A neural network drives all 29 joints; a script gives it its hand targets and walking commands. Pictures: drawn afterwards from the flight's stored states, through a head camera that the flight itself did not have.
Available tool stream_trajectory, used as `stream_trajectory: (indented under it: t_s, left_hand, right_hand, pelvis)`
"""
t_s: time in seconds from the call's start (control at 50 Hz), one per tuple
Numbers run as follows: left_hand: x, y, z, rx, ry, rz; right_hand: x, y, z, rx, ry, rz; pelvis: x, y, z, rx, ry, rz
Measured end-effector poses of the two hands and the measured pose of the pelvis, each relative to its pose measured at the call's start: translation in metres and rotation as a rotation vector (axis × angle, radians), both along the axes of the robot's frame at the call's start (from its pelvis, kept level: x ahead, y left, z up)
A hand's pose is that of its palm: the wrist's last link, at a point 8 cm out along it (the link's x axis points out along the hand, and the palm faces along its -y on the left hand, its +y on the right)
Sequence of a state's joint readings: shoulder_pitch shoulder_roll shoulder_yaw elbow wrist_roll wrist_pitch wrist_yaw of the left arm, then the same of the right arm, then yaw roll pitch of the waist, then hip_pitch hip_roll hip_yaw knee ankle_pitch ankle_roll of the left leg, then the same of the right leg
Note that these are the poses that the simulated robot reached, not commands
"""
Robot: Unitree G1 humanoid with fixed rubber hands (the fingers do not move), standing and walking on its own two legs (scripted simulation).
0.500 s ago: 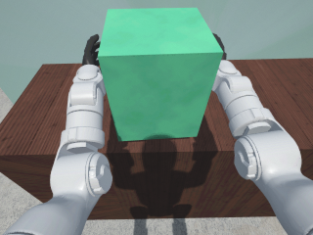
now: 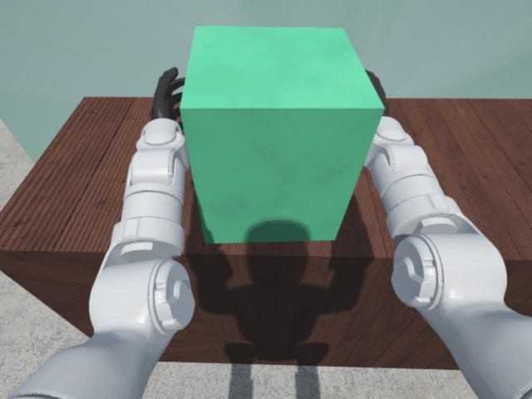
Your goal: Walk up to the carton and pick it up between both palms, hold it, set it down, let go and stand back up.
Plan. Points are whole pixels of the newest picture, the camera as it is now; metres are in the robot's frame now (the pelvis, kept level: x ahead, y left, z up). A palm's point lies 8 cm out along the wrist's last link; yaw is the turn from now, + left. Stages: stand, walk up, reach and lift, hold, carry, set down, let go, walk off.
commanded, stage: set down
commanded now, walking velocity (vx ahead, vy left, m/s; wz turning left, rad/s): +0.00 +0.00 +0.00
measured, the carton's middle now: (270, 141) +0.44 +0.01 +0.16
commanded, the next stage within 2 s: none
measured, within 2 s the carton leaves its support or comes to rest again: neither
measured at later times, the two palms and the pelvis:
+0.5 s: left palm (167, 134) +0.44 +0.16 +0.18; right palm (364, 135) +0.45 -0.14 +0.16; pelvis +0.01 +0.00 +0.00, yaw +0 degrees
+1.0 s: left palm (166, 149) +0.43 +0.17 +0.16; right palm (359, 146) +0.45 -0.13 +0.14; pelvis +0.01 +0.00 +0.00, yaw +0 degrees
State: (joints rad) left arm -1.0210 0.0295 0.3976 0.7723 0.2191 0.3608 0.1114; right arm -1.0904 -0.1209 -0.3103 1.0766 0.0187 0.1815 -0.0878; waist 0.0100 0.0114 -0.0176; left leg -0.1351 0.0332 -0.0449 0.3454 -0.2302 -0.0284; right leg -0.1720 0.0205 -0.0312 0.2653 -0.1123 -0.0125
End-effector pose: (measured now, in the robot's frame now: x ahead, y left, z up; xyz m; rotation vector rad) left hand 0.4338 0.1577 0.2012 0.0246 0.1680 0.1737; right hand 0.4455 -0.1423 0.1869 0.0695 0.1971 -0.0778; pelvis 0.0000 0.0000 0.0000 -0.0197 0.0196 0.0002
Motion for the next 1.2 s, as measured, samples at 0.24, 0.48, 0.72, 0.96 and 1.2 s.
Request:
stream_trajectory:
  t_s: [0.24,0.48,0.72,0.96,1.2]
  left_hand:
    - [0.007,0.000,-0.014,-0.008,0.025,-0.004]
    - [0.007,0.005,-0.022,-0.009,0.029,0.006]
    - [0.003,0.007,-0.033,-0.008,0.037,0.011]
    - [-0.001,0.011,-0.044,-0.023,0.049,0.017]
    - [-0.003,0.011,-0.054,-0.024,0.053,0.017]
  right_hand:
    - [0.004,-0.001,-0.020,-0.016,0.023,0.008]
    - [0.007,0.004,-0.027,-0.026,0.024,0.029]
    - [0.005,0.005,-0.036,-0.040,0.029,0.038]
    - [0.003,0.009,-0.045,-0.050,0.038,0.047]
    - [0.001,0.009,-0.055,-0.056,0.040,0.049]
  pelvis:
    - [0.005,0.001,0.000,-0.001,0.007,0.000]
    - [0.007,0.001,0.000,-0.002,0.010,0.001]
    - [0.007,0.001,0.000,-0.002,0.010,0.001]
    - [0.007,0.001,0.000,-0.002,0.011,0.002]
    - [0.008,0.001,0.000,-0.002,0.014,0.003]
